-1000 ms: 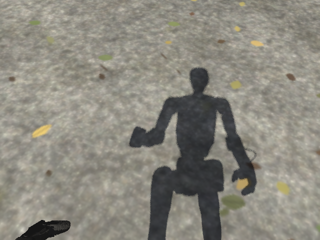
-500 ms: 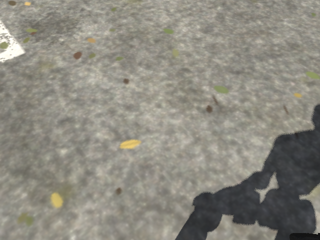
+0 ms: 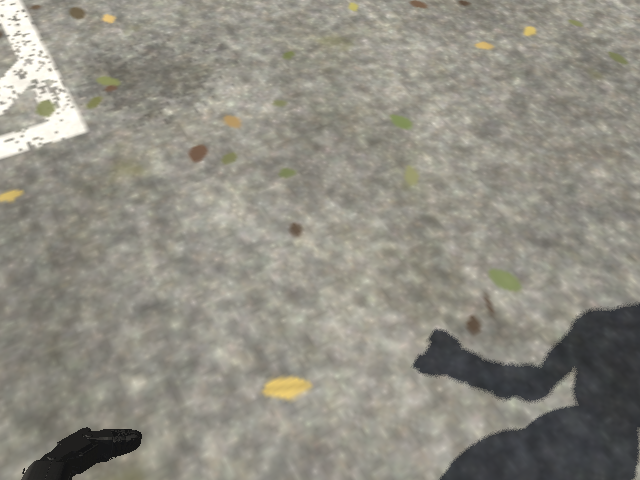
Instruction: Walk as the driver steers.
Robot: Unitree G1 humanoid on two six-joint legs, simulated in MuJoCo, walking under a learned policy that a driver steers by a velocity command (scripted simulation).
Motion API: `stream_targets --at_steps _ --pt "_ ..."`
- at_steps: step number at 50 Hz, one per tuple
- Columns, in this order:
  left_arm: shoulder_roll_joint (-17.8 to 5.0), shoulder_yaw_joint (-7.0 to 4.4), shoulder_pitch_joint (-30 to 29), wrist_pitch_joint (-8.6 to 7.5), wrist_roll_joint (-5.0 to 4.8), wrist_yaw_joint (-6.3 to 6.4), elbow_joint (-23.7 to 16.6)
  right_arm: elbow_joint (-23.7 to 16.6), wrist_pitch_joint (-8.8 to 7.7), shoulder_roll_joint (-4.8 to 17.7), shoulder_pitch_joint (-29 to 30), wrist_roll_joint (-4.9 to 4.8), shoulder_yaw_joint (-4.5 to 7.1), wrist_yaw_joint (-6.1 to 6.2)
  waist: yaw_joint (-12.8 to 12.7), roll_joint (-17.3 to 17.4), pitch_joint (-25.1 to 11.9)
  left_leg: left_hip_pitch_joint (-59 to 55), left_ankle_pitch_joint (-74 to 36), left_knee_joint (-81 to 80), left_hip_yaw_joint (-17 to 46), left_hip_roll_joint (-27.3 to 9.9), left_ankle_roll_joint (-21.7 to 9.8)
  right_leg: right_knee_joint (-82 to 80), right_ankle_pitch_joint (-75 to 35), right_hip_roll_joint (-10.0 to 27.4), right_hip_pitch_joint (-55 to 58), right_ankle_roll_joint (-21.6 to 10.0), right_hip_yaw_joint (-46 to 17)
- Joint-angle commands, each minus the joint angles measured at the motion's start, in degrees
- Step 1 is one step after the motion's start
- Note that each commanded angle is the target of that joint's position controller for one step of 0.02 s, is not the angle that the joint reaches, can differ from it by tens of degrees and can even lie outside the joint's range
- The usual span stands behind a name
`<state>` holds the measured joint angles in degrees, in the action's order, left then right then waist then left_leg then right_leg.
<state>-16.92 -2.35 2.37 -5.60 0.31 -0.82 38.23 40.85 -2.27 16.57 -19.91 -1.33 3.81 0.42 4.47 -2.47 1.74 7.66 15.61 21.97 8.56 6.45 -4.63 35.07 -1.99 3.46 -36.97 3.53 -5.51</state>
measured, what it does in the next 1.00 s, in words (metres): walks ahead, turning left: right foot, then left foot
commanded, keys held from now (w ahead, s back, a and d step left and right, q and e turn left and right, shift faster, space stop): w+q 0.20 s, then w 0.50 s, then w+q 0.30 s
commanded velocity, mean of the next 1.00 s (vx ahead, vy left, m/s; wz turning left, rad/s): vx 0.50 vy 0.00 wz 0.34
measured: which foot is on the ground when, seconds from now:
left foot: down 0.00-0.12, up 0.14-0.58, down 0.60-1.00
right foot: up 0.00-0.10, down 0.12-0.60, up 0.62-1.00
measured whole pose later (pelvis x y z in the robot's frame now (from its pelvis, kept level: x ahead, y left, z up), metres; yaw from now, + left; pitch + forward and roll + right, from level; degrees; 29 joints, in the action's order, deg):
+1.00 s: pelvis +0.51 +0.09 +0.00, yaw +19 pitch +2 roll +1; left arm -16.2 -2.0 1.1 -5.0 -0.2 -1.6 41.3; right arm 45.9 -3.3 15.9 -23.5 -1.2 3.4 0.3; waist 5.5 -3.2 1.2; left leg 3.0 15.0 16.4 3.5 4.3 -3.2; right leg 32.6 -3.0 3.9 -35.2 2.5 -4.2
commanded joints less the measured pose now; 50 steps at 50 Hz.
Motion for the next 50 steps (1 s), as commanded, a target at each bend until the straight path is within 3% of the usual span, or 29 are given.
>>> stream_targets --at_steps 1,3,5,6,7,8,9,10,11,12,15,18,20,22,26,28,29,30,31,32,33,34,35,36,37,39,42,46,50 --pt "-5.37 -1.49 -5.63 -1.37 -0.64 -0.72 -5.19 -2.39 -0.29 9.47 -1.25 -0.47 2.6 0.59 -0.32 7.46 -1.3 3.21 -9.54 -2.83 12.44 -13.24 -7.57 -5.35 -1.0 -3.14 8.29 -0.88 1.1" --pt "-6.52 -2.18 -3.87 -1.72 -0.81 -0.86 -5.06 -2.23 0.07 9.49 -0.94 -0.31 2.71 0.71 -1.64 9.25 -1.55 0.66 -10.4 0.53 15.65 -14.24 -6.62 -6.71 4.5 -3.44 10.88 -2.4 0.81" --pt "-8.15 -3.44 4.26 -2.16 -0.43 -0.34 -3.3 -2.73 0.27 7.43 0.23 -0.07 2.07 0.58 -6.07 9.61 -5.13 1.9 -14.68 8.19 14.75 -11.11 -4.19 -10.03 5.3 -2.94 23.21 -5.27 2.01" --pt "-10.94 -4.31 12.4 -2.39 0.65 0.18 -2.79 -3.86 0.02 4.14 0.54 0.63 0.83 0.32 -9.71 5.14 -12.73 7.95 -10.18 22.62 10.77 -7.93 -2.01 -8.32 6.41 5.48 37.56 -9.04 -5.35" --pt "-15.23 -5.51 18.81 -1.57 1.32 0.16 -0.69 -5.09 -0.41 1.08 -6.88 -0.91 -0.2 0.41 -7.77 -12.79 -21.4 28.39 13.02 42.18 2.17 0.19 2.44 -12.08 18.71 18.73 57.97 -18.31 -30.04" --pt "-10.82 -4.6 19.03 -1.19 -0.23 -0.25 -0.94 -4.46 -0.58 6.07 -7.06 -1.16 0.45 0.53 -8.3 -12.48 -19.31 36.59 17.83 51.29 2.79 -3.66 3.37 -16.31 31.32 21.31 57.46 -18.28 -39.82" --pt "-7.38 -3.63 16.71 -0.79 -0.39 0.06 -1.44 -4.75 -0.28 9.55 -1.33 -1.02 1.54 0.49 -9.7 -6.36 -11.57 38.9 12.57 54.16 2.34 -5.96 3.93 -17.62 32.38 18.95 50.74 -15.84 -31.77" --pt "-6.41 -3.14 13.79 -0.33 0.13 0.25 -1.72 -5.55 0.04 9.49 2.37 -0.4 1.63 0.57 -8.98 -2.24 -6.83 37.45 8.42 53.56 0.07 -7.87 4.32 -18.32 25.72 16.52 43.53 -14.26 -23.88" --pt "-5.36 -2.74 12.26 -0.15 0.44 0.21 -1.01 -6.26 -0.05 8.43 4.74 0.32 1.63 0.41 -8.03 -1.17 -3.17 36.07 5.65 50.75 -0.17 -9.16 4.35 -19.72 19.23 13.96 37.35 -14.02 -18.7" --pt "-4.47 -2.34 11.54 -0.34 0.79 0.22 -0.52 -6.35 0.04 7.06 4.49 0.14 1.6 0.11 -6.48 -2.77 -2.05 33.29 4.0 48.66 -0.19 -10.48 4.14 -21.08 15.19 12.03 33.43 -13.61 -14.56" --pt "-4.44 -2.43 11.67 -1.11 0.0 -0.14 1.39 -5.77 0.55 3.59 3.92 -0.13 0.79 -0.27 -5.04 -3.86 -1.07 30.42 3.09 42.22 -1.89 -10.95 4.28 -24.58 9.02 10.38 29.32 -15.07 -7.77" --pt "-6.94 -3.15 12.49 -1.2 -0.49 -0.15 3.1 -6.76 0.09 2.27 8.25 0.78 -0.12 -0.69 -5.4 -1.93 -0.67 31.57 -3.06 32.11 -3.07 -11.98 4.65 -26.35 3.19 10.99 30.46 -16.36 -3.7" --pt "-7.91 -3.28 12.77 -0.74 -0.92 -0.04 3.91 -7.07 -0.61 1.69 11.62 0.8 -0.67 -1.4 -6.4 -1.62 -0.33 29.45 -9.14 24.39 -5.1 -12.08 4.58 -26.83 1.39 9.8 30.34 -15.54 -0.08" --pt "-8.93 -3.41 14.28 -0.24 -1.36 0.06 4.92 -7.62 -1.2 1.51 15.42 0.57 -0.98 -1.99 -7.81 -1.72 0.22 26.15 -13.16 18.07 -7.08 -11.11 4.6 -26.58 1.06 8.92 29.92 -14.55 2.62" --pt "-10.67 -3.76 17.95 0.89 -2.24 0.1 7.4 -9.42 -1.53 3.07 20.15 0.05 -0.65 -2.66 -8.5 -2.69 1.41 23.89 -11.23 11.49 -8.15 -9.76 2.89 -24.91 0.17 11.83 34.46 -13.39 2.35" --pt "-11.54 -3.89 17.42 1.59 -2.59 0.36 8.07 -8.98 -1.63 4.57 17.52 0.36 0.11 -2.71 -5.71 -3.14 0.02 17.86 -9.18 8.05 -9.78 -8.03 0.99 -20.39 -8.2 12.19 35.95 -12.06 3.42" --pt "-11.09 -3.61 17.09 1.82 -2.71 0.53 8.3 -7.17 -1.57 6.2 11.86 0.74 1.16 -2.47 -2.4 -2.39 -3.49 8.81 -10.1 5.83 -11.24 -6.38 -0.38 -13.2 -16.44 10.23 34.84 -10.66 5.98" --pt "-9.18 -2.77 17.61 1.81 -2.11 0.75 8.27 -4.56 -1.37 9.08 3.12 0.92 2.66 -1.92 1.48 -1.12 -9.05 -4.28 -10.58 6.4 -10.07 -7.05 -2.03 -1.94 -16.67 7.36 29.69 -8.64 8.69" --pt "-4.68 -1.05 18.52 1.4 -0.26 0.82 6.1 -3.35 -0.93 14.23 -5.75 1.77 3.84 -0.99 3.6 8.87 -17.19 -22.08 -8.85 6.29 8.58 -20.79 -7.23 18.84 2.76 2.54 13.82 -5.29 11.23" --pt "-1.92 -0.01 22.19 0.25 -0.64 0.66 5.4 -3.25 -0.97 16.12 -6.09 1.38 3.71 -1.29 0.66 19.11 -22.21 -29.05 1.36 -2.36 32.08 -28.9 -13.96 32.69 35.85 -4.87 -0.98 -3.83 4.7" --pt "-7.71 -1.52 18.09 -0.37 -2.07 0.3 5.37 -3.29 -1.34 11.18 -3.99 0.75 2.37 -1.57 1.87 12.77 -16.29 -24.91 6.56 -4.37 29.12 -27.2 -12.2 37.91 34.32 -1.5 -7.38 -4.23 0.59" --pt "-8.66 -1.81 14.39 -0.75 -2.66 0.07 4.2 -3.41 -1.64 9.3 -0.72 0.56 1.63 -1.71 0.77 11.21 -9.64 -18.04 3.56 -5.18 20.89 -25.13 -10.39 36.91 28.84 0.95 -9.07 -5.03 1.82" --pt "-7.86 -1.75 12.77 -0.77 -1.94 0.37 4.36 -3.58 -1.8 7.77 2.7 0.89 1.16 -1.89 -0.97 7.44 -6.61 -11.42 -1.14 -6.34 15.51 -22.52 -9.3 34.28 23.88 2.95 -6.95 -4.95 2.55" --pt "-7.55 -1.95 12.41 -0.52 -0.98 0.49 4.25 -3.78 -1.99 6.5 4.99 1.26 0.76 -2.16 -2.7 7.52 -4.14 -5.95 -6.65 -8.01 12.25 -20.39 -8.98 31.13 20.5 4.17 -4.38 -4.53 2.45" --pt "-6.86 -1.93 13.34 -0.09 -0.73 0.36 4.4 -3.85 -2.18 5.76 6.25 1.6 0.57 -2.22 -4.38 8.38 -3.88 -2.45 -9.94 -9.56 10.46 -19.13 -9.06 29.72 18.34 4.85 -1.19 -4.11 2.08" --pt "-5.16 -1.67 13.73 0.66 -0.33 0.39 4.47 -3.25 -2.74 6.06 6.28 1.2 0.83 -1.99 -5.63 7.48 -3.66 0.67 -14.38 -11.79 7.86 -18.14 -10.27 26.42 16.21 4.54 0.91 -2.8 2.56" --pt "-4.1 -1.3 7.33 0.93 0.29 0.64 2.22 -1.58 -2.86 7.61 4.19 0.83 1.46 -0.96 -4.65 5.57 -0.87 1.73 -17.05 -13.44 4.91 -17.07 -10.51 16.03 8.88 3.68 -1.55 -0.93 2.55" --pt "-2.58 -0.56 -1.38 0.09 -0.23 -0.28 0.05 0.47 -2.15 9.18 0.11 0.35 2.0 0.09 -1.74 5.79 0.48 2.73 -14.76 -12.53 2.36 -15.07 -8.1 0.9 -2.31 0.48 2.94 -0.39 2.91" --pt "-4.13 -0.84 -6.52 -0.69 -0.86 -1.25 -1.89 2.24 -1.44 9.65 -3.53 -0.31 2.25 0.54 -0.64 6.25 1.18 -0.4 -11.5 -8.61 6.14 -17.03 -7.12 -5.54 -2.21 -1.09 5.83 -1.51 1.47"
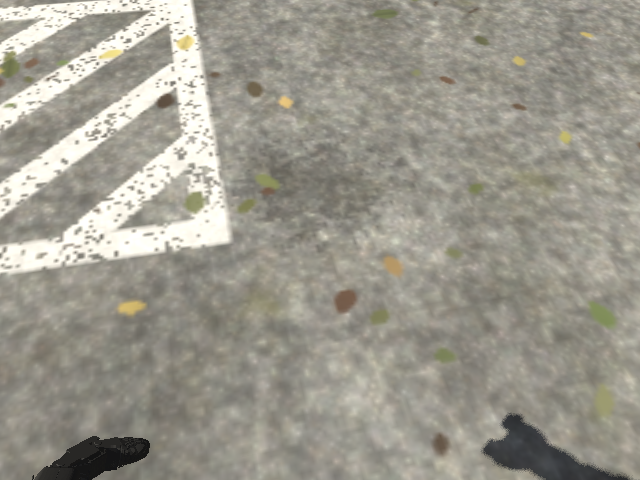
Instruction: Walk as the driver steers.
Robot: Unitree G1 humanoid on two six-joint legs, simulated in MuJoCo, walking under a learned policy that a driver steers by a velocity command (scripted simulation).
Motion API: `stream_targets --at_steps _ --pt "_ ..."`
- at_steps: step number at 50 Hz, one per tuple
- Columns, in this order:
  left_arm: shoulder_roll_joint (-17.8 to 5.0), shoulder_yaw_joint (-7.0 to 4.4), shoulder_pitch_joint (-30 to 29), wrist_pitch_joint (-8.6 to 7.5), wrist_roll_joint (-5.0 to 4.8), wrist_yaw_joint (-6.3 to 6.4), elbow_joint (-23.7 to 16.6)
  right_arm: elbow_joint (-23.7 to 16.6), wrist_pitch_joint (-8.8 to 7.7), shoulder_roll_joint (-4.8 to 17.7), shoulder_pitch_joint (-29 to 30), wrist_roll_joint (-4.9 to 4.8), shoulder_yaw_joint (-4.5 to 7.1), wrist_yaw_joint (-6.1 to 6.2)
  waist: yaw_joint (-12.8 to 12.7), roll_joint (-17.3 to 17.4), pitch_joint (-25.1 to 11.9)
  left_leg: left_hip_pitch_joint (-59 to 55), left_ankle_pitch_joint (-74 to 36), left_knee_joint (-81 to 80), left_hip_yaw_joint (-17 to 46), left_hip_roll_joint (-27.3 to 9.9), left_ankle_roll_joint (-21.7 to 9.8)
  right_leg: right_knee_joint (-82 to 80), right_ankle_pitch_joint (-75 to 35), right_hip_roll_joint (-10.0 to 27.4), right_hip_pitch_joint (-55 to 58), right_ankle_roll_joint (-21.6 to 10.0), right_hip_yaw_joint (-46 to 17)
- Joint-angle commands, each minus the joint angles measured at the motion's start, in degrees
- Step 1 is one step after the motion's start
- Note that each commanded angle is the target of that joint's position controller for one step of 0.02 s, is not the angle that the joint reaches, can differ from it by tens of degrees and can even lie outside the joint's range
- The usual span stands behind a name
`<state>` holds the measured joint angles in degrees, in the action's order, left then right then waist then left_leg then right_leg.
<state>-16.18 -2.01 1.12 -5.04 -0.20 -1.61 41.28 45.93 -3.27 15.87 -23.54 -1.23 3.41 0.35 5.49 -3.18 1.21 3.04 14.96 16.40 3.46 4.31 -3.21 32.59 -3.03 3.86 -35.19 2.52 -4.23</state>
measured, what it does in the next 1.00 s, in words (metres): walks ahead, turning left: right foot, then left foot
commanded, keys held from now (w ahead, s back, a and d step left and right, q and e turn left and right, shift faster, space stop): w+q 1.00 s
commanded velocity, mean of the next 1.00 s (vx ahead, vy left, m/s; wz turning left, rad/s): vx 0.50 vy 0.00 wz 0.56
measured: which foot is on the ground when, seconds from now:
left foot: down 0.00-0.10, up 0.12-0.60, down 0.62-1.00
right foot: up 0.00-0.08, down 0.10-0.62, up 0.64-1.00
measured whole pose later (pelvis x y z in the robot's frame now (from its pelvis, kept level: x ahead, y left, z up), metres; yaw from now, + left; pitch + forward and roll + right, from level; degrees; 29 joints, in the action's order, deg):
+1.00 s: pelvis +0.50 +0.13 +0.00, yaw +35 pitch +1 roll +0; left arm -16.9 -2.6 0.5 -5.2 0.1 -1.2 40.6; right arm 40.9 -2.4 16.4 -20.7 -1.1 3.9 0.8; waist 4.5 -2.8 2.2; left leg 6.0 15.3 20.7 8.7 6.4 -4.9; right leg 33.4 -3.0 3.1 -35.9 3.6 -5.8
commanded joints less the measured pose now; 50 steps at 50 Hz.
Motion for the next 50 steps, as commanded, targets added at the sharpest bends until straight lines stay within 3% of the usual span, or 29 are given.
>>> stream_targets --at_steps 1,3,4,5,6,7,8,9,10,11,13,17,22,25,27,29,30,31,32,33,34,35,36,37,39,42,46,50 --pt "-5.62 -1.44 -5.01 -1.44 -0.34 -0.57 -5.0 -2.66 -0.22 10.47 0.01 -0.37 2.76 0.79 -2.18 7.48 1.57 3.07 -10.78 -1.57 12.49 -15.48 -7.99 -4.22 0.37 -1.65 5.2 -1.05 -0.16" --pt "-6.92 -2.02 -2.3 -1.82 -0.32 -0.51 -4.46 -2.5 0.42 10.75 0.29 -0.12 3.02 0.99 -3.83 9.02 0.51 1.97 -13.39 2.24 14.31 -15.8 -6.93 -5.38 5.14 -2.35 10.04 -2.4 0.77" --pt "-7.93 -2.72 2.31 -1.97 -0.2 -0.22 -3.18 -2.66 0.71 9.87 0.77 0.01 2.74 0.99 -6.25 9.0 -1.74 2.84 -17.07 6.72 13.65 -13.88 -5.79 -7.33 5.98 -2.92 16.96 -3.7 1.99" --pt "-10.15 -3.72 9.51 -2.19 0.42 0.24 -1.86 -3.32 0.76 7.59 1.13 0.45 1.89 0.85 -9.64 7.59 -7.74 6.82 -17.22 17.0 11.45 -10.25 -3.98 -6.27 5.72 0.33 29.25 -6.05 -0.02" --pt "-14.27 -4.74 18.5 -1.93 0.94 0.7 -1.06 -4.87 0.5 3.82 -1.13 1.64 0.63 0.85 -11.64 -1.69 -17.69 18.9 -2.12 35.43 6.58 -4.61 -1.22 -3.71 6.85 12.15 47.51 -10.16 -12.2" --pt "-15.62 -5.12 20.63 -1.01 0.76 0.26 0.34 -6.21 -0.35 1.61 -7.23 -0.42 -0.1 0.71 -8.69 -18.58 -22.91 36.28 20.52 50.94 3.99 -0.25 1.24 -12.68 23.19 21.13 58.57 -16.83 -37.54" --pt "-9.77 -3.74 18.59 -0.81 0.14 0.29 -0.51 -4.98 -0.3 7.83 -3.74 -1.57 1.37 0.85 -10.01 -9.47 -15.93 41.53 17.18 57.26 6.98 -4.19 1.53 -15.77 33.5 19.55 53.24 -15.04 -36.23" --pt "-7.22 -3.0 15.38 -0.63 -0.04 0.54 -0.75 -6.04 0.05 9.94 1.89 -1.42 2.06 0.84 -10.29 -4.63 -8.69 42.53 11.92 57.44 5.04 -6.13 1.6 -16.64 30.45 17.68 45.57 -12.98 -26.85" --pt "-6.07 -2.53 12.32 -0.59 0.45 0.47 -0.79 -6.25 0.48 9.14 3.89 -0.79 2.09 0.89 -8.71 -1.2 -4.97 39.99 7.75 55.89 4.11 -8.21 1.91 -17.85 23.05 15.23 38.39 -12.3 -20.22" --pt "-4.88 -2.31 10.36 -0.62 0.83 0.5 -0.37 -6.61 0.79 8.03 4.69 -0.33 2.2 0.72 -7.26 -1.87 -2.58 38.07 5.07 53.29 4.2 -9.79 2.04 -19.22 18.06 13.42 33.5 -12.25 -15.47" --pt "-4.33 -2.41 8.83 -1.17 1.01 0.69 0.39 -6.6 1.74 5.61 4.09 -0.65 2.04 0.3 -5.68 -3.95 -1.22 34.03 2.71 50.9 3.16 -11.36 2.29 -22.17 12.45 11.26 28.33 -12.06 -8.05" --pt "-7.01 -3.53 10.09 -1.79 0.65 1.07 2.37 -9.01 2.41 3.88 8.4 -0.04 1.55 0.02 -5.9 -1.14 0.49 37.46 -3.98 43.37 2.82 -12.22 3.34 -24.85 3.73 12.17 28.72 -13.72 -0.24" --pt "-9.33 -4.17 11.68 -0.79 0.23 1.65 3.57 -11.37 1.6 2.79 16.56 -0.09 0.77 -1.95 -8.66 0.2 2.34 34.65 -15.65 27.82 -1.67 -11.09 2.64 -25.33 0.15 10.79 31.02 -11.95 9.48" --pt "-10.93 -4.71 14.02 0.17 -0.65 1.75 4.74 -13.52 1.74 3.06 20.96 -0.21 0.68 -2.85 -9.76 0.31 3.86 34.42 -14.38 22.57 -3.57 -10.42 1.34 -24.36 -0.63 12.26 35.34 -10.9 11.86" --pt "-12.15 -5.14 14.39 0.96 -1.37 1.77 5.22 -14.6 1.94 4.13 21.73 -0.03 1.13 -3.27 -8.92 -0.13 3.78 32.94 -9.78 20.5 -5.32 -8.95 -0.32 -21.13 -8.04 13.2 38.65 -9.94 13.4" --pt "-13.92 -5.69 13.78 1.75 -2.03 2.04 5.07 -14.32 2.34 6.54 17.57 0.29 2.43 -3.25 -5.51 -1.87 -0.11 24.83 -3.92 19.8 -8.69 -4.96 -2.74 -11.54 -26.9 12.83 40.21 -8.69 15.6" --pt "-13.89 -5.63 12.85 2.24 -2.35 2.17 4.83 -12.36 2.51 8.64 9.91 0.17 3.82 -3.0 -0.83 -1.12 -4.11 14.46 -5.4 16.8 -10.23 -2.11 -4.57 -0.93 -32.01 11.25 37.87 -7.39 17.5" --pt "-11.91 -4.79 13.72 2.24 -1.53 2.44 4.49 -9.17 2.99 12.59 -0.72 -0.12 5.96 -2.1 3.86 1.67 -9.51 -2.68 -7.08 15.26 -7.04 -1.53 -6.9 14.13 -24.5 8.93 27.76 -5.04 18.22" --pt "-4.26 -2.29 17.58 1.45 1.45 2.03 1.32 -8.74 3.03 19.71 -1.99 -0.86 7.25 -1.1 -0.78 17.89 -12.58 -21.31 -1.28 12.32 20.86 -16.46 -15.3 35.82 22.79 0.35 1.99 -1.13 17.44" --pt "-4.89 -1.6 15.14 -0.72 0.36 1.49 -0.06 -11.55 1.74 18.07 -1.74 -0.5 6.06 -1.59 -0.04 16.05 -22.78 -26.66 10.51 1.86 45.0 -23.49 -21.74 46.18 38.54 -5.53 -7.22 -0.89 2.48" --pt "-9.56 -2.77 8.68 -2.05 -2.1 0.94 -1.68 -10.96 0.63 13.53 -0.35 0.05 4.61 -2.09 1.88 10.2 -16.11 -23.18 8.13 -0.66 38.57 -22.46 -18.15 46.86 33.38 -2.47 -12.93 -2.12 -0.5" --pt "-8.98 -2.44 7.37 -2.87 -2.24 0.91 -2.21 -10.66 0.0 11.97 1.82 0.15 4.06 -2.11 0.07 8.29 -10.5 -15.79 3.83 -0.42 31.27 -20.29 -16.2 42.56 28.35 -0.18 -12.39 -3.24 -0.09" --pt "-8.71 -2.51 7.66 -3.11 -0.78 1.37 -1.4 -11.03 -0.16 10.24 5.93 0.18 3.48 -1.99 -2.62 4.7 -7.04 -7.89 -2.23 -0.33 25.61 -17.93 -14.35 37.49 24.67 1.91 -8.75 -3.04 -0.29" --pt "-9.3 -2.94 8.63 -2.7 0.19 1.54 -0.88 -11.83 -0.24 8.59 8.88 0.65 2.84 -1.77 -4.79 5.48 -5.57 -2.12 -7.76 -1.24 21.66 -16.03 -13.53 33.7 22.13 3.2 -4.48 -2.74 -0.74" --pt "-8.71 -3.06 9.78 -1.42 0.67 1.32 -0.74 -12.51 -0.41 8.52 10.54 1.0 2.7 -1.31 -6.44 6.31 -4.68 3.55 -13.61 -3.28 19.23 -14.71 -13.94 30.03 19.76 3.23 -0.62 -1.41 -0.29" --pt "-6.47 -2.47 6.11 -0.31 1.21 1.47 -1.85 -11.2 -0.6 10.02 8.35 0.66 3.08 -0.17 -5.83 5.17 -2.21 8.11 -17.59 -4.36 14.51 -12.61 -13.6 21.14 13.0 1.79 -0.91 1.03 0.92" --pt "-4.44 -1.57 -2.18 -0.58 0.72 0.91 -4.02 -9.42 -0.06 10.38 5.15 0.29 3.18 0.73 -2.64 7.04 -0.11 10.74 -11.8 -3.6 11.8 -9.39 -10.22 4.86 -0.57 -1.42 2.71 1.81 1.04" --pt "-5.51 -1.76 -6.75 -1.38 -0.08 -0.03 -5.96 -7.37 0.42 10.27 1.78 -0.26 3.24 0.88 -1.03 7.61 0.57 7.91 -8.49 0.06 16.04 -10.98 -9.14 -2.2 -1.99 -3.16 5.27 0.64 -0.17"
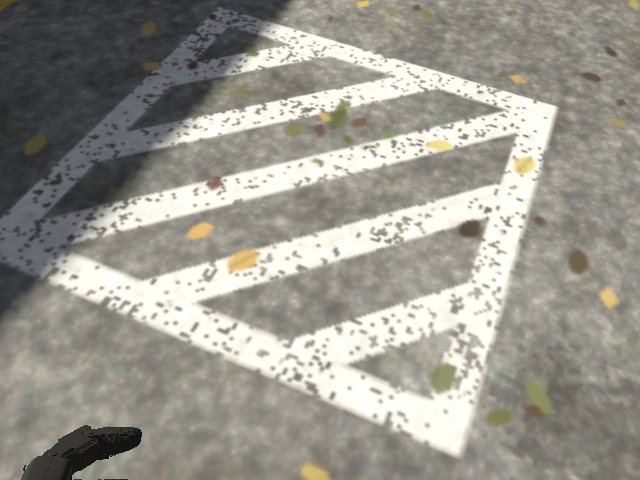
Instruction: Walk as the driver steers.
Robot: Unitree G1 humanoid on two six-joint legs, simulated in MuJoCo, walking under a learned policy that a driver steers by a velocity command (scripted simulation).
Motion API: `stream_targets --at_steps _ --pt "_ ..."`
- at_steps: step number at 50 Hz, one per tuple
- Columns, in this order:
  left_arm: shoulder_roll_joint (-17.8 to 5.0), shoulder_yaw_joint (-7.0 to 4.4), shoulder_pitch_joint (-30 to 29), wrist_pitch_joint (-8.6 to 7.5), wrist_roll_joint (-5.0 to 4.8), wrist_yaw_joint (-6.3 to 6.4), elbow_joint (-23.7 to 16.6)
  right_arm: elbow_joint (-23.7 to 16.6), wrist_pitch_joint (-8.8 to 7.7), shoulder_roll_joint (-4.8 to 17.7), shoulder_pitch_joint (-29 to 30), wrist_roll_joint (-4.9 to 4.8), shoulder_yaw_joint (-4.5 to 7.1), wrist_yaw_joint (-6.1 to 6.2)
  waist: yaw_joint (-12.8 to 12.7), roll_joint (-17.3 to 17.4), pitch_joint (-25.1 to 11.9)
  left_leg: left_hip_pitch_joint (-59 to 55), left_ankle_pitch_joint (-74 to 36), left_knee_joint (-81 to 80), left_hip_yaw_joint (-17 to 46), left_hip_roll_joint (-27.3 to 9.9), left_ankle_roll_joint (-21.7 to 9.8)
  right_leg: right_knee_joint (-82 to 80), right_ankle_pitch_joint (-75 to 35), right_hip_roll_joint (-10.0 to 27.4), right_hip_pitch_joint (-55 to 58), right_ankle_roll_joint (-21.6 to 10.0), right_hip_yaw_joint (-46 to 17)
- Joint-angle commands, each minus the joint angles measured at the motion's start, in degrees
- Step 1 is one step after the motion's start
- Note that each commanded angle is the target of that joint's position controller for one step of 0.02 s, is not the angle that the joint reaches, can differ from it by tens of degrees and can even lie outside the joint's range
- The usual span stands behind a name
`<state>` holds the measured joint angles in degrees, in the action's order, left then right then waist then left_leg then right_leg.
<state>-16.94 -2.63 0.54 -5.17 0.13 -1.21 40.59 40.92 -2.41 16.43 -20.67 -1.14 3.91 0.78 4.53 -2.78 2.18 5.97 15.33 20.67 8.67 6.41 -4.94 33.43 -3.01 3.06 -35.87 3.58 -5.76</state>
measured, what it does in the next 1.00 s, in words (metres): walks ahead, turning left: right foot, then left foot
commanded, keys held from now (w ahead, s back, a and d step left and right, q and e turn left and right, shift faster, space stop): w+q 0.60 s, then e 0.40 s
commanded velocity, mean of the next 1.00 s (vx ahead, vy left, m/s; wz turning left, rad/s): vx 0.40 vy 0.00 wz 0.35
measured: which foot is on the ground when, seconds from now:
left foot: down 0.00-0.14, up 0.16-0.60, down 0.62-1.00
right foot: up 0.00-0.10, down 0.12-0.64, up 0.66-1.00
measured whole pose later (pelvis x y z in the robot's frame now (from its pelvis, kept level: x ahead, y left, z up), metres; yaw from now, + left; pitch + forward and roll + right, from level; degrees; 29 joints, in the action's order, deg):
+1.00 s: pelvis +0.47 +0.11 +0.00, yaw +18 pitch +1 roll +2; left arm -16.6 -3.0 10.5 0.1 -0.7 -0.2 45.8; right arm 44.2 -2.0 14.2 -9.0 1.4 2.7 1.0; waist 0.3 -3.1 3.3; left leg 7.6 11.9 18.5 -8.9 3.1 -4.2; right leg 45.4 8.4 5.5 -32.7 4.0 -1.2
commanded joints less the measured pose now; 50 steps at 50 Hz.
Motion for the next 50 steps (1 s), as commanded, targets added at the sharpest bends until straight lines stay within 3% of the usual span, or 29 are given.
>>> stream_targets --at_steps 1,4,5,6,7,8,9,10,11,13,16,18,22,26,27,29,30,31,32,33,34,35,36,37,40,42,45,50 --pt "-5.33 -1.37 -6.17 -1.47 -0.44 -0.63 -5.43 -2.08 -0.21 9.39 -1.43 -0.41 2.67 0.56 -0.24 7.51 -0.6 3.1 -8.68 -2.43 12.47 -13.6 -7.13 -4.37 -0.46 -2.59 6.27 -0.94 0.87" --pt "-6.92 -2.32 -1.88 -2.19 -0.58 -0.66 -4.71 -1.88 0.52 9.26 -0.6 -0.29 2.8 0.79 -2.79 10.26 -1.65 0.41 -12.79 2.96 16.18 -14.28 -5.83 -6.44 6.97 -3.31 12.09 -3.32 1.56" --pt "-7.99 -3.1 3.38 -2.45 -0.3 -0.29 -3.37 -2.21 0.63 7.99 0.25 -0.2 2.33 0.69 -5.6 10.14 -4.23 1.45 -16.27 7.66 15.1 -11.97 -4.39 -8.78 6.21 -3.33 19.92 -4.89 2.6" --pt "-10.38 -3.95 11.2 -2.73 0.67 0.13 -2.49 -3.15 0.48 5.02 0.85 0.38 1.18 0.41 -9.3 7.22 -11.39 6.75 -14.06 20.42 11.77 -8.9 -2.32 -6.96 6.81 3.31 34.07 -8.31 -2.86" --pt "-15.25 -5.29 19.14 -2.14 1.62 0.45 -1.11 -4.32 0.09 1.73 -5.85 -0.75 0.12 0.44 -8.62 -7.57 -21.2 26.15 4.5 40.5 3.34 -0.8 2.62 -9.22 17.24 16.85 56.43 -17.2 -25.29" --pt "-12.07 -4.67 20.01 -1.63 -0.07 -0.07 -0.33 -4.41 -0.23 4.97 -7.2 -1.18 0.19 0.57 -8.23 -14.24 -21.31 36.47 18.57 50.87 2.56 -2.74 3.62 -14.83 30.81 21.79 58.37 -19.31 -40.37" --pt "-7.78 -3.5 17.11 -1.23 -0.52 0.18 -1.15 -4.04 -0.06 9.49 -2.44 -1.29 1.44 0.5 -9.33 -7.26 -12.72 39.85 14.04 54.73 2.82 -5.8 4.12 -16.58 34.86 19.74 51.18 -16.94 -33.66" --pt "-6.33 -2.97 14.36 -0.64 -0.07 0.5 -1.62 -4.77 0.25 10.13 1.86 -0.69 1.66 0.52 -9.03 -2.93 -7.58 38.96 9.81 54.77 0.28 -7.84 4.37 -17.11 29.74 17.44 43.96 -14.93 -25.38" --pt "-5.24 -2.54 12.19 -0.35 0.24 0.62 -1.19 -5.58 0.28 9.38 4.48 -0.06 1.77 0.35 -7.94 -1.38 -3.32 37.68 6.89 52.01 -0.34 -9.42 4.46 -18.65 23.1 15.07 37.1 -14.31 -19.19" --pt "-4.02 -2.08 10.59 -0.63 0.67 0.83 -0.52 -5.65 0.82 7.02 4.15 -0.39 1.72 -0.19 -5.74 -3.51 -1.19 33.22 3.87 48.01 -1.1 -12.01 4.17 -21.51 15.93 11.98 30.33 -13.19 -10.8" --pt "-5.63 -2.76 11.17 -1.35 0.04 0.8 0.98 -6.85 1.5 4.17 5.87 -0.34 1.01 -0.46 -5.38 -2.56 -0.29 34.22 1.01 42.92 -2.46 -13.17 4.81 -24.56 8.49 12.19 28.78 -14.68 -3.88" --pt "-7.1 -3.27 11.75 -1.39 0.09 0.83 1.78 -7.51 1.42 3.74 7.63 -0.09 0.75 -0.76 -5.67 -1.47 -0.5 35.53 -3.89 38.3 -2.73 -13.57 5.28 -25.19 3.69 12.52 30.4 -15.14 0.04" --pt "-8.5 -3.47 12.47 -0.66 -0.22 1.13 2.85 -8.53 0.53 2.74 13.84 -0.19 0.13 -2.24 -7.84 -0.63 0.68 32.34 -15.58 24.91 -6.35 -12.56 4.71 -25.26 -0.99 10.33 31.72 -12.91 9.2" --pt "-10.63 -4.03 15.89 0.53 -1.25 1.25 4.57 -10.97 0.51 2.76 19.77 -0.45 -0.02 -3.6 -9.32 -0.51 2.61 31.07 -14.73 17.14 -9.36 -11.31 2.94 -24.03 -3.69 12.25 37.02 -11.52 12.78" --pt "-11.25 -4.22 16.05 0.91 -1.6 1.28 4.78 -11.45 0.58 3.33 20.07 -0.35 0.24 -3.85 -8.79 -0.74 2.57 30.24 -12.32 15.98 -10.25 -10.52 2.05 -22.41 -8.26 12.78 38.7 -11.06 13.65" --pt "-13.12 -4.77 15.89 1.7 -2.17 1.62 4.75 -11.5 0.94 5.57 17.27 0.09 1.41 -3.95 -5.97 -2.54 -0.45 23.8 -6.06 15.06 -13.38 -6.86 -0.31 -14.51 -27.4 12.91 41.16 -9.9 15.89" --pt "-13.67 -4.9 15.48 2.19 -2.41 1.84 4.59 -10.26 1.17 7.56 11.58 0.13 2.58 -3.81 -2.36 -2.66 -3.81 16.04 -4.83 13.75 -14.76 -4.44 -1.98 -5.86 -34.65 12.21 40.34 -9.08 17.26" --pt "-12.12 -4.14 15.77 2.35 -2.39 2.06 4.66 -7.63 1.34 10.16 2.28 0.34 4.21 -3.09 2.71 -0.57 -8.3 0.79 -10.25 9.42 -13.59 -2.76 -4.13 6.63 -33.33 10.2 33.29 -7.2 18.21" --pt "-6.96 -2.11 18.13 1.9 0.4 1.82 3.56 -6.23 1.73 14.31 -3.95 0.51 5.07 -1.69 3.18 10.52 -14.25 -17.73 -22.14 10.35 2.12 -14.09 -7.57 25.18 0.27 6.47 16.7 -4.53 17.81" --pt "-3.16 -0.17 22.37 0.61 0.55 1.09 1.59 -8.86 1.13 17.53 0.71 1.07 4.42 -1.48 -2.48 20.14 -23.98 -28.75 -24.72 2.67 33.25 -30.05 -19.73 44.75 39.86 -4.23 -0.31 -1.44 10.53" --pt "-9.94 -1.77 18.48 -0.16 -1.76 0.52 3.46 -8.82 0.66 11.78 0.18 1.52 2.9 -2.0 1.82 8.98 -25.91 -25.56 -30.79 1.48 27.77 -29.9 -17.94 47.51 37.26 -1.01 -1.39 -1.72 1.66" --pt "-9.76 -1.72 14.39 -0.15 -3.19 0.41 2.13 -7.75 0.1 9.74 2.09 1.76 2.09 -2.17 1.16 8.21 -18.0 -19.21 -38.66 2.95 16.6 -27.58 -15.57 46.01 34.98 1.18 -3.39 -2.29 2.46" --pt "-8.26 -1.42 13.54 0.13 -2.51 0.81 2.75 -6.54 -0.5 8.05 4.6 1.22 1.57 -2.37 -1.17 3.93 -12.36 -11.29 -40.45 2.42 9.34 -24.0 -12.42 40.43 31.96 3.61 -2.37 -2.31 2.65" --pt "-8.26 -1.65 13.45 0.71 -1.62 1.2 3.39 -6.12 -0.84 6.58 7.31 1.19 1.21 -2.23 -2.84 4.47 -9.93 -5.71 -39.18 0.83 5.6 -22.22 -10.75 36.34 29.71 4.9 -0.08 -2.14 2.42" --pt "-6.05 -1.61 18.69 3.48 -1.52 1.7 6.05 -4.74 -2.03 5.76 11.69 2.57 0.84 -1.88 -6.84 6.08 -8.12 5.81 -42.11 -4.83 -2.64 -20.44 -10.3 32.54 23.4 3.73 9.55 -0.32 2.45" --pt "-5.19 -1.67 18.2 4.27 -0.99 2.24 5.96 -3.46 -2.54 5.32 13.81 3.08 0.67 -1.31 -7.58 6.43 -6.62 7.72 -42.46 -6.43 -7.2 -19.62 -9.75 27.28 18.8 3.14 9.79 0.8 1.89" --pt "-4.28 -1.39 14.17 4.32 -0.71 1.96 4.32 -1.92 -1.77 6.06 14.83 2.9 0.87 0.0 -6.28 7.66 -5.31 5.63 -39.27 -6.92 -12.36 -18.08 -7.97 17.96 10.49 3.09 8.89 1.06 3.34" --pt "-4.43 -1.57 8.68 5.04 -0.75 0.57 0.48 0.72 0.69 7.67 12.56 2.07 1.53 0.95 -3.51 6.74 -4.13 -1.53 -35.61 -4.77 -12.51 -21.58 -8.26 10.63 11.88 2.84 5.66 -0.16 5.21"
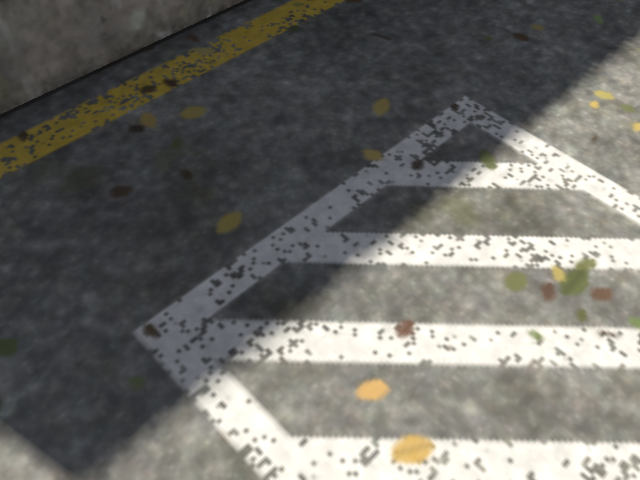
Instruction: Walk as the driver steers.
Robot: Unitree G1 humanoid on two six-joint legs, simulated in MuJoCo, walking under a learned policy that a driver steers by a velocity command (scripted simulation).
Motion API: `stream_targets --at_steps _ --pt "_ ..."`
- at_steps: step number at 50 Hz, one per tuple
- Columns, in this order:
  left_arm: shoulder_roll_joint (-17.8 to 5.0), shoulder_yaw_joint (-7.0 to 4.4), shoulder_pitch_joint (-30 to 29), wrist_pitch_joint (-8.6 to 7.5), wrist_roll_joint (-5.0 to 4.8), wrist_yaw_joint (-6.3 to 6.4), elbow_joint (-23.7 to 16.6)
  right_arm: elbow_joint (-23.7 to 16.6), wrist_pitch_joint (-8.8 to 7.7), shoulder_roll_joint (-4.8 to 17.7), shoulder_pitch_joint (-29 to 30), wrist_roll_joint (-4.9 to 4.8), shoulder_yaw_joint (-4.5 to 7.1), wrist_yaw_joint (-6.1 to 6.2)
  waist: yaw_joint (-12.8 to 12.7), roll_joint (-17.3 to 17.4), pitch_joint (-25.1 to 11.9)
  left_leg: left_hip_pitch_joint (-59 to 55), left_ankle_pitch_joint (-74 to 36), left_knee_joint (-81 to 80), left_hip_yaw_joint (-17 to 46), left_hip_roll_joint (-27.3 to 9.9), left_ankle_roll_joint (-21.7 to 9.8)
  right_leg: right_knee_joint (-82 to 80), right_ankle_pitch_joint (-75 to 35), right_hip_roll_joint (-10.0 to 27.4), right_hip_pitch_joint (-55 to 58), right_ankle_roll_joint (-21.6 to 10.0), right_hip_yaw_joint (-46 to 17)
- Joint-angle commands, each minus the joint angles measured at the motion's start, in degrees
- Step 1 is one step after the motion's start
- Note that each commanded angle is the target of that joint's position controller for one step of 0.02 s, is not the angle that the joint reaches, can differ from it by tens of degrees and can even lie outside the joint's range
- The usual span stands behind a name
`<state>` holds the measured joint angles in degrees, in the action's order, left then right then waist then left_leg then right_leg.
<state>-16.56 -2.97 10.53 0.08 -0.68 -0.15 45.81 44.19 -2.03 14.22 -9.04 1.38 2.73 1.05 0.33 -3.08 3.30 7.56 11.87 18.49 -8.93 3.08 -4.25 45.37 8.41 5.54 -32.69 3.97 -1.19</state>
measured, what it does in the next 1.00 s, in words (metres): steps on the spot, turning right: right foot, then left foot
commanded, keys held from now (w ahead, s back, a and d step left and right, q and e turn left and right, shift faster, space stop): e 1.00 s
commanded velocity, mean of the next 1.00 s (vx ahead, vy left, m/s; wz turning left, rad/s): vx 0.02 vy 0.00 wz -0.54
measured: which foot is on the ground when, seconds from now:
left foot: down 0.00-0.14, up 0.16-0.56, down 0.58-1.00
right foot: up 0.00-0.12, down 0.14-0.58, up 0.60-0.98, down 1.00-1.00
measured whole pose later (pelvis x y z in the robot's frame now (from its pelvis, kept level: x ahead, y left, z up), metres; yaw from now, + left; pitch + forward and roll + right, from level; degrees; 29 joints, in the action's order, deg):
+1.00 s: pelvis +0.09 -0.01 -0.01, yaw -35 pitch +1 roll +0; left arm -17.8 -4.4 9.1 4.5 -1.2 -0.8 34.0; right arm 43.9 0.8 17.5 -8.2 -1.1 4.5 1.0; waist 1.1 0.3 3.5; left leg 13.1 16.9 29.6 -8.1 -6.1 2.3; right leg 32.9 14.8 1.2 -17.0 1.2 2.0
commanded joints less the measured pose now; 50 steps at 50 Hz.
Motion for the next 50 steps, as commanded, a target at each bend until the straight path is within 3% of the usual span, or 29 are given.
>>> stream_targets --at_steps 1,5,6,7,8,9,10,11,12,13,15,19,25,28,29,30,31,32,34,36,39,43,46,49,50 --pt "-4.9 -1.37 -1.83 0.04 0.15 -0.81 -5.42 -2.25 0.82 10.08 0.79 -0.75 2.84 0.72 0.86 7.16 -5.0 -4.29 -31.76 -1.36 5.27 -18.98 -8.86 -2.03 2.47 0.14 1.94 -1.03 1.15" --pt "-4.68 -1.83 -1.69 0.55 -0.09 -2.07 -7.52 -1.88 2.41 10.97 1.34 -2.26 3.43 1.23 0.03 7.97 -4.98 -7.08 -34.7 6.55 5.51 -20.58 -6.62 -8.35 7.5 -2.15 3.79 -3.96 4.23" --pt "-4.99 -2.17 0.36 0.36 -0.12 -2.17 -7.36 -1.8 2.64 10.88 1.77 -2.73 3.48 1.52 -1.45 7.44 -6.0 -6.21 -36.37 11.14 3.77 -19.06 -4.58 -13.87 3.06 -3.73 8.39 -5.36 5.39" --pt "-7.47 -3.19 4.02 0.07 0.27 -1.69 -6.85 -1.1 2.52 10.31 -0.26 -2.61 3.45 1.67 -2.91 4.35 -8.5 -3.4 -34.74 19.1 1.2 -15.34 -1.03 -19.73 -9.56 -4.54 16.48 -7.56 3.43" --pt "-14.88 -5.21 7.85 -0.08 0.84 -0.4 -7.24 -2.83 1.85 8.7 -0.31 -0.52 2.96 1.53 -3.04 -7.7 -12.4 9.52 -16.09 34.56 -1.51 -8.85 4.14 -18.92 -39.39 5.81 29.24 -13.21 -12.11" --pt "-17.05 -5.33 9.41 -0.19 2.15 -0.25 -7.7 -4.82 1.48 6.3 1.31 1.03 2.01 1.02 -3.12 -15.01 -17.73 25.61 27.49 49.13 4.23 1.67 7.5 -20.56 -50.0 17.03 39.08 -26.12 -30.81" --pt "-12.93 -4.16 8.38 -0.59 1.77 -0.57 -8.48 -3.68 1.44 8.31 2.89 -0.18 2.48 0.2 -4.94 -5.97 -20.5 26.96 28.59 54.58 13.85 -0.99 6.89 -21.68 -43.28 15.85 38.77 -25.96 -27.59" --pt "-11.57 -3.89 4.46 -0.94 1.08 -0.44 -9.15 -3.94 1.59 8.73 3.98 -1.83 2.71 -0.04 -3.41 -3.3 -15.69 29.56 24.13 54.51 13.93 -2.45 6.31 -22.06 -36.46 13.05 34.86 -23.16 -21.95" --pt "-10.28 -3.71 1.63 -0.82 0.06 -0.12 -9.48 -3.22 1.86 8.36 4.09 -1.77 2.79 0.44 -2.09 0.49 -12.12 30.57 20.14 51.12 13.56 -3.64 6.46 -23.07 -29.03 10.09 31.37 -20.15 -18.9" --pt "-9.27 -3.36 -0.65 -0.4 -0.55 0.39 -10.02 -3.23 2.23 9.26 4.61 -1.16 3.18 1.04 -1.12 0.67 -9.91 29.71 16.54 47.35 13.65 -4.45 6.9 -24.24 -24.1 8.47 27.85 -18.48 -17.36" --pt "-9.69 -3.44 -1.76 0.31 0.22 1.07 -10.73 -2.89 2.52 7.95 3.17 -1.25 3.0 1.23 0.36 -2.72 -9.84 24.78 12.75 42.79 12.78 -2.98 8.13 -25.18 -23.28 5.72 23.44 -17.71 -15.42" --pt "-11.12 -4.2 -0.79 0.95 0.04 2.1 -11.18 -2.56 2.22 6.55 3.34 -1.55 2.37 1.41 -0.51 -3.95 -11.52 20.99 9.16 31.44 13.39 -1.89 9.78 -24.37 -19.59 4.61 23.2 -17.13 -16.09" --pt "-11.15 -4.26 -2.38 2.12 0.1 2.0 -12.28 -2.65 1.18 8.04 3.53 -1.96 2.74 0.2 -1.44 -7.47 -9.91 14.8 7.67 19.47 13.97 -0.69 8.75 -23.74 -8.46 3.58 20.41 -15.76 -23.14" --pt "-9.96 -3.77 -4.06 2.68 -0.68 2.28 -13.0 -1.19 0.08 8.99 -1.18 -1.87 3.43 -0.52 1.28 -6.55 -9.62 5.27 -2.43 3.22 13.27 -1.84 6.26 -19.24 -5.64 0.31 17.97 -12.04 -24.12" --pt "-7.56 -3.04 -2.31 2.68 -0.24 2.27 -13.22 -1.24 0.15 12.76 -2.72 -0.92 4.36 -0.21 0.39 0.23 -10.34 -0.78 -4.35 0.06 21.05 -11.23 2.87 -11.76 5.15 -3.46 12.24 -8.89 -20.22" --pt "-5.57 -2.63 -0.06 2.22 -0.26 2.02 -14.85 -1.26 0.9 17.68 -1.08 0.35 5.33 0.16 -3.09 17.89 -7.81 -2.71 -14.65 -1.95 35.31 -22.44 -5.89 -1.27 23.91 -13.56 0.06 -5.27 -8.35" --pt "-10.49 -3.98 0.21 1.58 0.64 1.95 -14.09 -2.71 0.65 14.34 0.13 1.46 4.53 0.1 -1.27 16.96 -7.82 0.22 -17.39 -2.27 39.36 -27.26 -11.71 13.02 28.52 -10.37 -1.66 -2.82 -7.98" --pt "-12.96 -5.11 1.09 1.66 -0.06 1.76 -12.77 -3.82 0.52 11.22 2.76 1.03 3.57 0.37 -2.16 12.34 -7.04 1.67 -16.78 -1.39 33.61 -24.39 -10.65 18.9 24.74 -9.01 -1.24 -2.25 -8.46" --pt "-11.08 -5.05 2.41 2.79 -0.01 2.0 -11.0 -4.37 0.69 8.86 5.77 -0.83 2.87 0.84 -2.52 10.51 -5.08 1.05 -14.11 -0.13 24.28 -18.39 -6.54 23.59 18.15 -8.07 -3.01 -0.32 -6.99" --pt "-8.41 -4.2 1.0 3.24 -0.51 1.62 -11.88 -3.93 1.22 8.93 4.16 -0.96 2.58 1.49 -1.3 11.17 -4.2 0.47 -16.93 -0.4 19.02 -16.37 -6.73 23.45 14.98 -7.58 -3.53 1.09 -4.32" --pt "-6.62 -3.29 -3.52 3.04 -0.9 1.23 -14.44 -3.33 2.0 10.34 0.13 -0.51 3.06 2.12 1.87 12.74 -5.46 -6.15 -19.88 -0.17 17.06 -17.92 -8.2 15.17 14.01 -5.6 -4.72 2.33 -2.08" --pt "-5.67 -2.54 -4.13 3.14 -0.42 0.29 -15.79 -3.85 2.44 13.26 1.08 -0.94 4.12 1.37 2.34 13.49 -7.02 -4.79 -22.18 0.25 13.38 -19.83 -8.45 4.03 14.86 -3.53 3.86 1.53 1.31" --pt "-6.67 -2.98 -2.95 3.67 -0.52 -0.31 -15.95 -3.78 2.41 14.16 1.46 -1.7 4.5 0.44 1.92 13.93 -6.83 -3.4 -22.56 1.67 11.64 -20.79 -7.79 -3.18 13.68 -4.14 9.09 -0.19 3.89" --pt "-6.67 -3.63 1.5 4.02 -0.48 -0.85 -14.65 -3.21 2.22 13.78 2.52 -3.3 4.51 0.03 -1.2 12.24 -7.02 -0.59 -18.92 8.16 8.35 -19.85 -3.65 -18.32 3.75 -5.98 18.38 -4.22 5.96" --pt "-8.63 -4.48 3.82 3.94 -0.33 -0.31 -13.95 -1.77 1.98 11.62 -0.9 -2.95 3.99 -0.24 -1.52 7.3 -8.03 4.5 -12.15 14.64 4.84 -17.33 0.38 -23.31 -4.48 -5.66 26.19 -6.4 2.75"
